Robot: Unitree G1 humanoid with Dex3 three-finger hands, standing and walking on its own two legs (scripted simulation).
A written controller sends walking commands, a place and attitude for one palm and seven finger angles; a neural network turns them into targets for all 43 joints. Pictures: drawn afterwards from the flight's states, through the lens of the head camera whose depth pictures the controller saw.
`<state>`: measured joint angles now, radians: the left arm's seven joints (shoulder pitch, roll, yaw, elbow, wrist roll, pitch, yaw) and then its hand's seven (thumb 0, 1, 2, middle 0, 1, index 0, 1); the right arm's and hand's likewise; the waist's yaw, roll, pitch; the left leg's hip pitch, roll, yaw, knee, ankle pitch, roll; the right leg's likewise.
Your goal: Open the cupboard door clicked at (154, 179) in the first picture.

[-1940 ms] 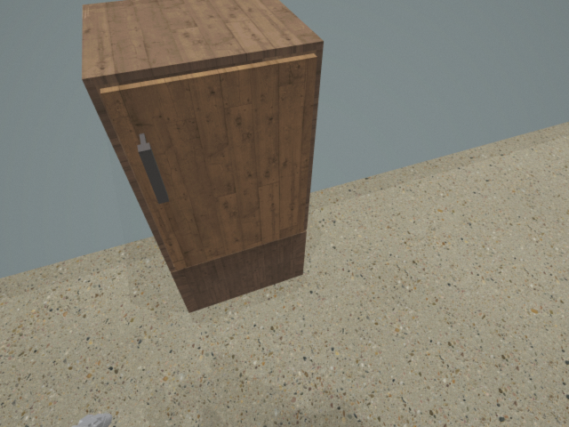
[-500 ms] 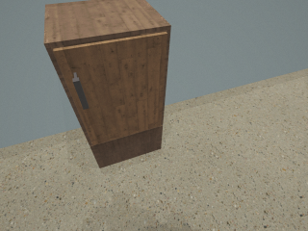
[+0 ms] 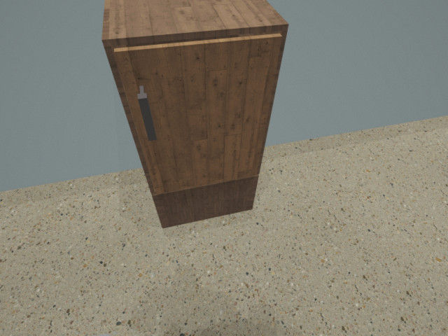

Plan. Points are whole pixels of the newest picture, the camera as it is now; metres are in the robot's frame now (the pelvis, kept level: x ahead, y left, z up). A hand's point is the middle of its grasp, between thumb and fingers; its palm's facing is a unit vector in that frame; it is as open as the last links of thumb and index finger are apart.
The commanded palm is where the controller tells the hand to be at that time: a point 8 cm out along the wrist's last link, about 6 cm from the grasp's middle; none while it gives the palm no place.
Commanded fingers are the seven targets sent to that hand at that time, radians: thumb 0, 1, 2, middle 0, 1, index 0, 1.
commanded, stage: turn to face it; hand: left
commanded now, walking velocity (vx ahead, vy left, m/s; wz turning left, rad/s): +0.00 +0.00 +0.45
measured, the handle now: (147, 113) +0.66 +0.24 -0.01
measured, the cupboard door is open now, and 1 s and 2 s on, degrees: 0 0 0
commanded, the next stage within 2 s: take the last steps up to it in 0.46 s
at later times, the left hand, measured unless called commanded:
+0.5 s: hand out of the picture +0.01 +0.19 -0.16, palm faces +0.21 -0.94 -0.27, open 7.4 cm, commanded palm none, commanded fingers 0.00 0.90 0.90 -0.20 -0.30 -0.20 -0.30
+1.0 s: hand out of the picture -0.08 +0.15 -0.17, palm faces +0.28 -0.95 -0.12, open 7.4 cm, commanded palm none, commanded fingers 0.00 0.90 0.90 -0.20 -0.30 -0.20 -0.30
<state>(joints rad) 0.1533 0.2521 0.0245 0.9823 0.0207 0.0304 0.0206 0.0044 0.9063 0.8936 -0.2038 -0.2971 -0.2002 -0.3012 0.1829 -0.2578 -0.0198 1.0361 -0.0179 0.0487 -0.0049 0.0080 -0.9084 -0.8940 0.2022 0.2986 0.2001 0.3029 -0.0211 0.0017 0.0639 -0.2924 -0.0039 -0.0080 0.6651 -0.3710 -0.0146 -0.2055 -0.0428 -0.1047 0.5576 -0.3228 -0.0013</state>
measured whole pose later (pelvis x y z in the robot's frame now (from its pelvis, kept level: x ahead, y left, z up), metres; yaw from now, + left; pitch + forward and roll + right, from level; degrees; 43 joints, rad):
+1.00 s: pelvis +0.02 -0.01 +0.01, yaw +13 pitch +0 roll +0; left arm 0.38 0.19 0.06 1.11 0.04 0.04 -0.03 0.01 0.91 0.89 -0.20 -0.30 -0.20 -0.30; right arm 0.33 -0.12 -0.02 1.07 -0.03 -0.05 -0.04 0.01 -0.91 -0.89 0.20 0.30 0.20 0.30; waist 0.00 -0.06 0.01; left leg -0.08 0.05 0.09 0.40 -0.31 -0.01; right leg -0.47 -0.05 -0.06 0.99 -0.33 0.01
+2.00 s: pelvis +0.13 -0.04 +0.01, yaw +10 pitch -1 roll +1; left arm 0.27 0.18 0.03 1.09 0.02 0.03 0.03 0.00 0.91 0.89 -0.20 -0.30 -0.20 -0.30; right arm 0.17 -0.15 -0.03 1.05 -0.01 0.01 -0.03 0.00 -0.92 -0.89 0.20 0.30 0.20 0.30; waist 0.01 -0.01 0.05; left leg -0.26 -0.01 0.11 0.46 -0.19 0.04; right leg -0.16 -0.05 -0.02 0.49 -0.30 0.02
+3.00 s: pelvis +0.12 -0.04 +0.00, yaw +12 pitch -2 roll -1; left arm 0.35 0.16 0.00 1.03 0.02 0.00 0.04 0.00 0.91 0.89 -0.20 -0.30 -0.20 -0.30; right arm 0.27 -0.16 -0.01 1.03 -0.02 -0.01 -0.02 0.01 -0.93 -0.89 0.20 0.30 0.20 0.30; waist 0.00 -0.03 0.00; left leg -0.31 0.01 0.07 0.54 -0.20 0.04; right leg -0.17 -0.03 -0.06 0.52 -0.31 0.01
